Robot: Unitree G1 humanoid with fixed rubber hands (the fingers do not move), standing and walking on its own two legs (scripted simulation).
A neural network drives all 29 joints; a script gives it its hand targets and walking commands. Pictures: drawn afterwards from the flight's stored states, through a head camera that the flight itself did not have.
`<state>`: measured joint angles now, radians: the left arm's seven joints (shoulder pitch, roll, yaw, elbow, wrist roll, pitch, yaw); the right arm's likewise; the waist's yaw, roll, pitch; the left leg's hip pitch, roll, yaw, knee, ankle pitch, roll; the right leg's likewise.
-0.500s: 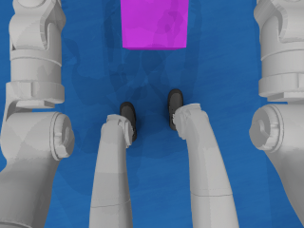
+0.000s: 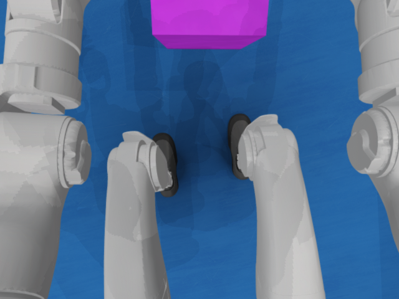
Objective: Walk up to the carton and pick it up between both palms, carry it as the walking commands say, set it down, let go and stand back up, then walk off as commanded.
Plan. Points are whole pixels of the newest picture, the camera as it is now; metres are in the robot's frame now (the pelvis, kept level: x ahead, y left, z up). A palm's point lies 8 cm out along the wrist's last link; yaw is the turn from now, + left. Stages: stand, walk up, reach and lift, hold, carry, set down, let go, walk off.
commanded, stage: reach and lift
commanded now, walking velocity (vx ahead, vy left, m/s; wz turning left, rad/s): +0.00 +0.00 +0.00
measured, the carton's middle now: out of the picture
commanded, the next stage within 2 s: none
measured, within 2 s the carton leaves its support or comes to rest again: neither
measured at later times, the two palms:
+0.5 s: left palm out of the picture +0.59 +0.12 -0.26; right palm out of the picture +0.56 -0.23 -0.27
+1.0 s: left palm out of the picture +0.59 +0.13 -0.33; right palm out of the picture +0.56 -0.24 -0.33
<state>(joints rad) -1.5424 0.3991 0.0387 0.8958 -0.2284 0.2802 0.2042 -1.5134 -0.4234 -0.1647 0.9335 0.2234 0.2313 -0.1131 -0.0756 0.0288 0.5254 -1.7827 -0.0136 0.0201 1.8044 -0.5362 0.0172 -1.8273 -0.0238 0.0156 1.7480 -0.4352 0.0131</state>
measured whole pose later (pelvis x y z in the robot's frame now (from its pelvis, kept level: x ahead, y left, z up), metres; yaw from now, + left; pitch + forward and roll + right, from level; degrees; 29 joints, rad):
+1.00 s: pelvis +0.03 -0.01 -0.15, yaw +0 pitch +31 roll +0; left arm -1.50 0.40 -0.06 1.03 -0.29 0.10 0.15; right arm -1.52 -0.43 -0.06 1.16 0.33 0.05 -0.12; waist -0.06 0.01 0.52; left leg -2.19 -0.02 0.00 2.33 -0.69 -0.01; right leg -2.25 -0.03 0.00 2.27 -0.56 0.00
